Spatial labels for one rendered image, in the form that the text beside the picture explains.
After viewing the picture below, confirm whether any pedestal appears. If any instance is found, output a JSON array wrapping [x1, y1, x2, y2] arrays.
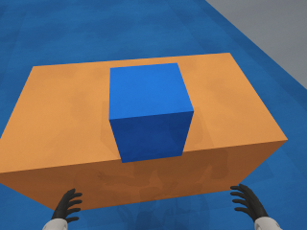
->
[[0, 53, 288, 211]]

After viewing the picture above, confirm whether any robot right forearm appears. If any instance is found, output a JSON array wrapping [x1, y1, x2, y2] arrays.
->
[[254, 217, 282, 230]]

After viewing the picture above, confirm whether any carton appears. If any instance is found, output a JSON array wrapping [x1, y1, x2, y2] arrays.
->
[[108, 62, 194, 163]]

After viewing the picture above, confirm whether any right robot hand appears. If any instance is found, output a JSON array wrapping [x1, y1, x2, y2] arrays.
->
[[230, 183, 269, 223]]

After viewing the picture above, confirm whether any robot left forearm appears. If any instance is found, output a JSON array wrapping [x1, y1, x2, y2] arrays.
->
[[42, 218, 68, 230]]

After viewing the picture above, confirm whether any left robot hand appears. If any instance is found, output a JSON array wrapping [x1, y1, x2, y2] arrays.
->
[[51, 188, 83, 223]]

